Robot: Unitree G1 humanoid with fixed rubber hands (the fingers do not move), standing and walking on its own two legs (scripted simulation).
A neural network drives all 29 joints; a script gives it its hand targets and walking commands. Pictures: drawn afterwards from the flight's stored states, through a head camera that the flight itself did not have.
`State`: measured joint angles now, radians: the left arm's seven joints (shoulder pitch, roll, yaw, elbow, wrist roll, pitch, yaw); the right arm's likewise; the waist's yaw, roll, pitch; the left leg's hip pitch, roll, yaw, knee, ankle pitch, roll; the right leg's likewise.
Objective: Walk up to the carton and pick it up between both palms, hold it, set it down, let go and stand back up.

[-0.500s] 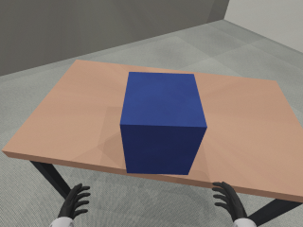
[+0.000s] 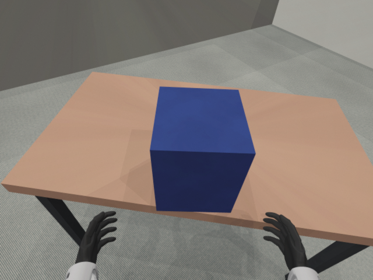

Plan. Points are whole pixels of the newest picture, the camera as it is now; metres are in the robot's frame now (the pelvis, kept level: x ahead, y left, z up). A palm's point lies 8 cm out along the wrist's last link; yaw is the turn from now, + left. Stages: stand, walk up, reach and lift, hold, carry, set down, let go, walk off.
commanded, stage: reach and lift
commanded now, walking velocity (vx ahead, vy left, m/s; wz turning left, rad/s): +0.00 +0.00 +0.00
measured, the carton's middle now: (196, 151) +0.41 -0.01 +0.03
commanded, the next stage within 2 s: none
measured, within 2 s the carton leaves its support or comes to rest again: neither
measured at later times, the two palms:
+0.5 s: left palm (97, 209) +0.23 +0.19 +0.04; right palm (280, 212) +0.25 -0.19 +0.02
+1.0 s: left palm (101, 166) +0.30 +0.19 +0.09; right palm (277, 168) +0.33 -0.18 +0.08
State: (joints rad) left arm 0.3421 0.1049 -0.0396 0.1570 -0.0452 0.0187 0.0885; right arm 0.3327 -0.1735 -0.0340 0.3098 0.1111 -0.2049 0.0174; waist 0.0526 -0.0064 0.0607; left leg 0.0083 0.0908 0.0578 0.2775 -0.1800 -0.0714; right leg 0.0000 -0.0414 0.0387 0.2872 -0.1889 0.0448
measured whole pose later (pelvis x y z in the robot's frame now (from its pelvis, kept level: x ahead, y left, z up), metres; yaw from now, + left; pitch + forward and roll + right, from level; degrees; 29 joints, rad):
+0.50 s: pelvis +0.01 +0.00 +0.00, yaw +0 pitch -4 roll +0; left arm 0.18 0.06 -0.01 -0.02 -0.05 0.12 0.11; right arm 0.14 -0.20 0.02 0.22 0.20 -0.17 -0.04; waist 0.05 0.00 0.08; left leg -0.03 0.09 0.05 0.30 -0.20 -0.07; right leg -0.04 -0.04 0.05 0.30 -0.20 0.05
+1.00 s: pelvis -0.01 +0.00 +0.00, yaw -1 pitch -2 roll +0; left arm -0.20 0.08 0.13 -0.03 -0.05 0.48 0.06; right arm -0.27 -0.25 0.06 0.28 0.29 0.10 -0.13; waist 0.04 0.00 0.08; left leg -0.07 0.10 0.05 0.28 -0.16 -0.07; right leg -0.09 -0.03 0.05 0.30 -0.17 0.04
